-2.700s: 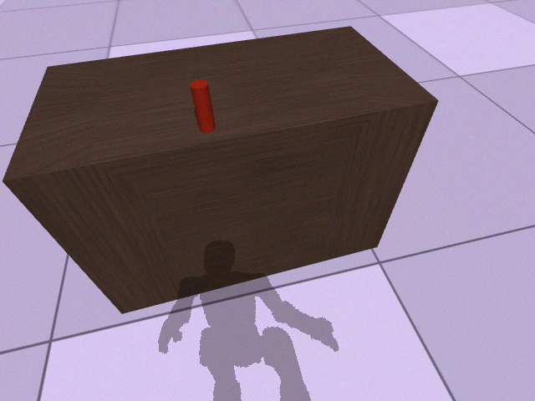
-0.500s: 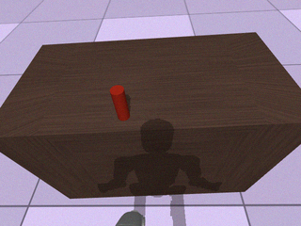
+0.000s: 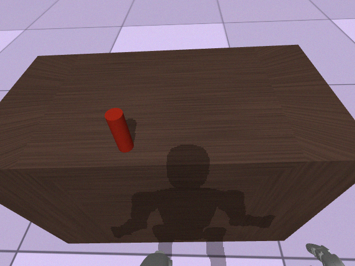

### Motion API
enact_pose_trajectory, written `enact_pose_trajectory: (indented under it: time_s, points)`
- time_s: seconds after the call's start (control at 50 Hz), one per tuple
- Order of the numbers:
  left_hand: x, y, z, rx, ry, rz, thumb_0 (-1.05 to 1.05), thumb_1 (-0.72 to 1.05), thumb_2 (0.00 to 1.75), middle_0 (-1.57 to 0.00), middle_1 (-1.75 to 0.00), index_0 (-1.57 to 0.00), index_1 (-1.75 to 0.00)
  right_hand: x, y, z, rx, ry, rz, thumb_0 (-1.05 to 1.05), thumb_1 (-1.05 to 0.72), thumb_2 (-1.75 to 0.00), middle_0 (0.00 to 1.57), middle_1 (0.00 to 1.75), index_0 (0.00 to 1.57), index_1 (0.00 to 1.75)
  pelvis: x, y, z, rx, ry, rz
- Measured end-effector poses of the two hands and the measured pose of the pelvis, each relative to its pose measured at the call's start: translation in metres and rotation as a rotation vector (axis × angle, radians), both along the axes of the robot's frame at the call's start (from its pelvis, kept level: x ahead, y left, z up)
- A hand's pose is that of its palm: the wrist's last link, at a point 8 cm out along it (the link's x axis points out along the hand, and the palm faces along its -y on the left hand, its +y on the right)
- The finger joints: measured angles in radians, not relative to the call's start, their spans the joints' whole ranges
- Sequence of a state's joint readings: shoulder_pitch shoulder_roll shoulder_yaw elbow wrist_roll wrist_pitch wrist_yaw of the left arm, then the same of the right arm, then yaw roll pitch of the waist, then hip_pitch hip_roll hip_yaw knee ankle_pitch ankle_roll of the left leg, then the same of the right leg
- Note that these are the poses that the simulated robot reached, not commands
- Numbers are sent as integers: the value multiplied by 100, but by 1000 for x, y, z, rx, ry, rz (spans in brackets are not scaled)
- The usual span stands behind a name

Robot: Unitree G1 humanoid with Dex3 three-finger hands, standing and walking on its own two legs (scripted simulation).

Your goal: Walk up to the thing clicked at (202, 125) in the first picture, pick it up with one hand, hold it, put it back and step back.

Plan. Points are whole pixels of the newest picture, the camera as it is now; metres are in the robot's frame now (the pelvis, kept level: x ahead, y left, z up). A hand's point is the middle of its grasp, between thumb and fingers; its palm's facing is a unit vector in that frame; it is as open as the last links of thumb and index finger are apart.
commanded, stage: walk up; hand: left
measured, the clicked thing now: (120, 131) +0.42 +0.19 +0.07
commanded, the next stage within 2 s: stand in 1.84 s
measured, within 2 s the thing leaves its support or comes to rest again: neither
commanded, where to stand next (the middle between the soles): +0.05 +0.03 m, yaw +1 degrees
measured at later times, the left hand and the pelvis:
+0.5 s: hand out of the picture +0.04 +0.30 -0.14, palm faces +0.02 -0.92 -0.39, open 7.4 cm; pelvis -0.01 +0.03 +0.01, yaw +2 degrees
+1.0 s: hand out of the picture +0.09 +0.29 -0.12, palm faces +0.02 -0.93 -0.37, open 7.4 cm; pelvis +0.01 +0.02 +0.03, yaw +2 degrees
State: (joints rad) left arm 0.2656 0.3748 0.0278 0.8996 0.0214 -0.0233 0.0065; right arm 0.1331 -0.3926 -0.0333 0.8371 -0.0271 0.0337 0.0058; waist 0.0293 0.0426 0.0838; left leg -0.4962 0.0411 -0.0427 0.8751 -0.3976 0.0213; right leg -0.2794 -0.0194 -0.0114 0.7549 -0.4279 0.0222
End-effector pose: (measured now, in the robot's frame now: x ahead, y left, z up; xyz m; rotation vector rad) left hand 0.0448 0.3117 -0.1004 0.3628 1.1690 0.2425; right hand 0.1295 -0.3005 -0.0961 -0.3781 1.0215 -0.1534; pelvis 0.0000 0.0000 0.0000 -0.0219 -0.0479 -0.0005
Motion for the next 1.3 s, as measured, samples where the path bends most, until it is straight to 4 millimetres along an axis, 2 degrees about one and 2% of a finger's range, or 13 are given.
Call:
enact_pose_trajectory:
  time_s: [0.1, 0.16, 0.24, 0.28, 0.38, 0.52, 0.6, 0.7, 0.78, 0.92, 1.08, 1.18, 1.3]
  points:
    - [-18, 15, 23, 74, 50, 19, 1, 90, 90, -21, -30, -21, -30, -5, -10, 0, 13, 37, -31, 1, -90, -89, 21, 30, 20, 30, 1, 2, 10, 37, 17, 1]
    - [-25, 29, 30, 104, 65, 13, 1, 90, 90, -21, -30, -21, -30, -10, -10, -4, 2, 76, -32, 0, -90, -89, 21, 30, 20, 30, -2, 9, 11, 32, 27, 9]
    - [-30, 51, 22, 113, 75, 29, 1, 90, 90, -21, -30, -21, -30, -17, 4, -11, -12, 119, -15, 1, -90, -89, 20, 30, 20, 30, -8, 20, 4, 44, 24, 33]
    - [-30, 57, 17, 105, 76, 46, 1, 90, 90, -21, -30, -21, -30, -23, 15, -10, -8, 128, -6, 1, -90, -89, 20, 30, 20, 30, -11, 23, 4, 63, 8, 26]
    - [-20, 48, 10, 50, 41, 37, 1, 91, 90, -21, -30, -20, -30, -36, 30, -6, 23, 129, -17, 1, -90, -89, 21, 30, 20, 30, -11, 26, 8, 26, 3, 32]
    - [-12, 28, 2, -18, 4, 21, 1, 91, 90, -21, -30, -20, -30, -34, 39, -4, 47, 95, -41, 1, -90, -89, 21, 30, 20, 30, -9, 31, 10, 13, -15, 34]
    - [2, 27, 0, -53, 0, 13, 1, 91, 90, -21, -30, -21, -30, -42, 42, 1, 38, 99, -56, 0, -90, -89, 21, 30, 20, 30, -8, 38, 13, 11, -11, 28]
    - [15, 29, 3, -69, -12, 20, 1, 91, 90, -21, -30, -21, -30, -50, 43, 9, 23, 165, -48, 0, -90, -89, 21, 30, 20, 30, -4, 34, 22, 7, 7, 33]
    - [19, 28, 6, -64, 15, 28, 1, 91, 90, -21, -30, -20, -30, -46, 38, 12, 19, 184, -49, 1, -90, -89, 21, 30, 20, 30, 2, 31, 27, 9, 17, 34]
    - [27, 23, 17, -45, 35, 33, 1, 91, 90, -21, -30, -20, -30, -26, 31, 12, 28, 158, -63, 1, -90, -89, 21, 30, 20, 30, 7, 27, 32, 14, 13, 40]
    - [40, 18, 26, -38, 1, 37, 1, 91, 90, -21, -30, -20, -30, -9, 31, 14, 47, 125, -56, 0, -90, -89, 21, 30, 20, 30, 9, 23, 35, 18, 3, 43]
    - [44, 15, 27, -46, -9, 36, 1, 91, 90, -21, -30, -20, -30, -10, 32, 16, 52, 126, -54, 0, -90, -89, 21, 30, 20, 30, 9, 22, 37, 18, 1, 40]
    - [41, 12, 23, -60, 3, 33, 1, 91, 90, -21, -30, -20, -30, -22, 31, 16, 46, 152, -65, 0, -90, -89, 21, 30, 20, 30, 7, 23, 38, 16, 1, 39]
